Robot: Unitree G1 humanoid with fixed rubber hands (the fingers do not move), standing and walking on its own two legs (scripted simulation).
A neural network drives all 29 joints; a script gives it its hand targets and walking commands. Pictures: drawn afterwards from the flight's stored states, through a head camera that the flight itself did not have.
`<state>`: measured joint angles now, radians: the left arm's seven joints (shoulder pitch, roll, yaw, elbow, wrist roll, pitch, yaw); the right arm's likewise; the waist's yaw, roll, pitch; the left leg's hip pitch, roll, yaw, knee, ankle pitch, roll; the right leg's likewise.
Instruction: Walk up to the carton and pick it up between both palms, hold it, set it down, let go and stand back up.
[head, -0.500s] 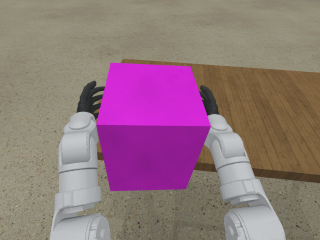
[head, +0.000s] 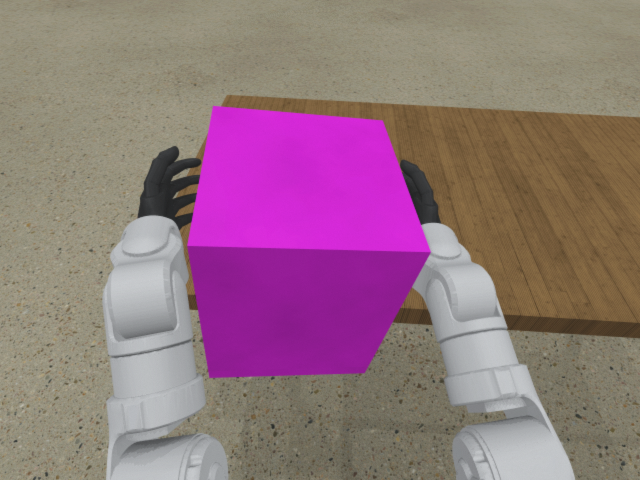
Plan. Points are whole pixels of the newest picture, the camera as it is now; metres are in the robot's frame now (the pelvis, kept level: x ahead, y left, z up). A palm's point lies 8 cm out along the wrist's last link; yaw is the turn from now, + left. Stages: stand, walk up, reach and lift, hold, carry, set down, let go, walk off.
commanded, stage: reach and lift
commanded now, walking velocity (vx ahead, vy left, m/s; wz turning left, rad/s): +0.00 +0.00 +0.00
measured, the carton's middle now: (295, 250) +0.38 +0.00 +0.12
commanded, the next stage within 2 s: hold in 0.48 s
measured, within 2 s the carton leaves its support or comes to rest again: neither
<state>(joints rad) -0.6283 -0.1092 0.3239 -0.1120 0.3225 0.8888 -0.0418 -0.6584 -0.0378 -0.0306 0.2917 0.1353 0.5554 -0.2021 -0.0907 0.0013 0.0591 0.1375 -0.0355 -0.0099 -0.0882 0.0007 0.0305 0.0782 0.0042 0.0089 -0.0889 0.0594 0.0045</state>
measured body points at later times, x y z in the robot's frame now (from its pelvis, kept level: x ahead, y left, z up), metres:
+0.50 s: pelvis -0.01 -0.01 +0.00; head -0.02 -0.01 +0.45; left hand +0.35 +0.14 +0.19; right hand +0.36 -0.15 +0.15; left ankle -0.02 +0.09 -0.76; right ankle +0.01 -0.12 -0.76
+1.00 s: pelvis +0.00 -0.01 +0.00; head +0.00 -0.01 +0.45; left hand +0.36 +0.14 +0.18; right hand +0.37 -0.15 +0.15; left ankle -0.02 +0.09 -0.76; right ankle +0.01 -0.12 -0.76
